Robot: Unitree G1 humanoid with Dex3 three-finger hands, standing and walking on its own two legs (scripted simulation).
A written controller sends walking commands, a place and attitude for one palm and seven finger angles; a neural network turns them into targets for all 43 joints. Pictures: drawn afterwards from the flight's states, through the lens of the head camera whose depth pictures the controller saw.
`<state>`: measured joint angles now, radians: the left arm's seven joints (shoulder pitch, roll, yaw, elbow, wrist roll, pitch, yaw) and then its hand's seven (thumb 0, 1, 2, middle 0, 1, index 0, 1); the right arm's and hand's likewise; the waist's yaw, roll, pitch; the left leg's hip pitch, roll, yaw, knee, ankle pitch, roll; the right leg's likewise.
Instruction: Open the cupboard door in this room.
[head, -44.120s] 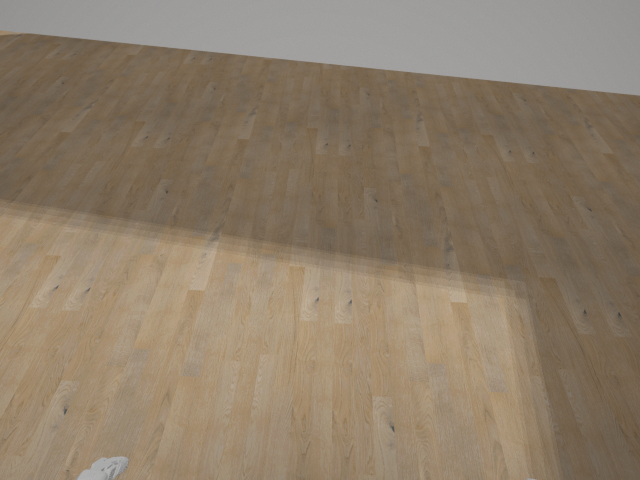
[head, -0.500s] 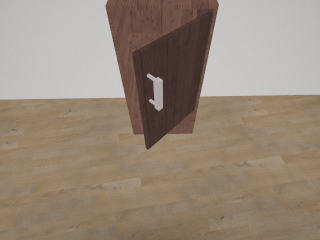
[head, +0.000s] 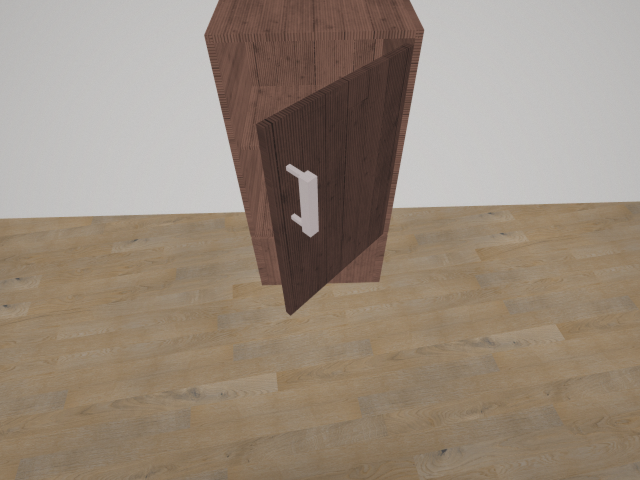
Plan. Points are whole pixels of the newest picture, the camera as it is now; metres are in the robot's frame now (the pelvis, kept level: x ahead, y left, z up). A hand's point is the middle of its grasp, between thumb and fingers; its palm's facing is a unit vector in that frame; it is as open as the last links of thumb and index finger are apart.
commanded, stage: look to check the result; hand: left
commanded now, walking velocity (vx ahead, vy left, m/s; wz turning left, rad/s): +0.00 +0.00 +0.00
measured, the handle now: (301, 200) +0.60 +0.07 -0.04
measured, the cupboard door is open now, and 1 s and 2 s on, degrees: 45 45 45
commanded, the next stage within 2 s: walk to a spot facing it in 0.60 s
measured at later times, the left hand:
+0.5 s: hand out of the picture +0.01 +0.16 -0.17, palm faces +0.03 -0.98 -0.20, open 7.4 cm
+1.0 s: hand out of the picture +0.04 +0.17 -0.18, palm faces -0.03 -0.98 -0.21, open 7.4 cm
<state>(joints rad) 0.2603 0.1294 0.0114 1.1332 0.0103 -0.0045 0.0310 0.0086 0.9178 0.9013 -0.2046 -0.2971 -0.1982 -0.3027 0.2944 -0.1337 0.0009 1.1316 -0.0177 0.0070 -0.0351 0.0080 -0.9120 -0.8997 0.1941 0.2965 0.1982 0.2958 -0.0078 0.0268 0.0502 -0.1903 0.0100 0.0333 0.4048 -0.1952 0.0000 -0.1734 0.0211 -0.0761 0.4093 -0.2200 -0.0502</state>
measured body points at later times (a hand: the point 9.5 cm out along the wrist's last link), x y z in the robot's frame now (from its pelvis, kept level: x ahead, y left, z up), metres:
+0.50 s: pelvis +0.02 -0.01 +0.00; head +0.04 -0.02 +0.45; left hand +0.01 +0.21 -0.15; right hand +0.01 -0.22 -0.17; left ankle +0.01 +0.12 -0.74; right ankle +0.00 -0.08 -0.74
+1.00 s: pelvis +0.02 -0.01 -0.01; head +0.05 -0.02 +0.44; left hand +0.05 +0.22 -0.16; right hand +0.01 -0.24 -0.17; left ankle +0.01 +0.12 -0.74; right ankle +0.00 -0.08 -0.74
